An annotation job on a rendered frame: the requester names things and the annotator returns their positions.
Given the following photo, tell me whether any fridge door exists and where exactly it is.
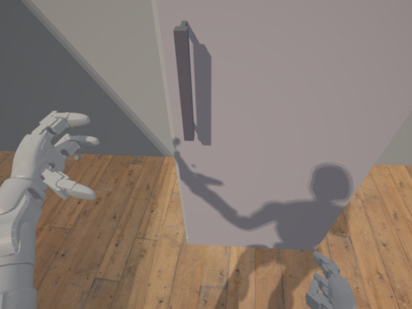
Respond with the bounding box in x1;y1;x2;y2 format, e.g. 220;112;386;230
156;0;412;250

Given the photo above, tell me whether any right robot hand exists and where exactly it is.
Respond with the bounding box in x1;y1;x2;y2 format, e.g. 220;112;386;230
306;251;357;309

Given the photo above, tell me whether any robot left forearm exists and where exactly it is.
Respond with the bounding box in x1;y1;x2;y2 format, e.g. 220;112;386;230
0;178;46;309

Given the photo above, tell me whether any left robot hand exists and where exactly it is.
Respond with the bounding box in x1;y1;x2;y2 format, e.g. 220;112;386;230
10;111;100;200

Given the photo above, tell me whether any handle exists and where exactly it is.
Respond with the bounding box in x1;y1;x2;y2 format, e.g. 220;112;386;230
173;21;194;141

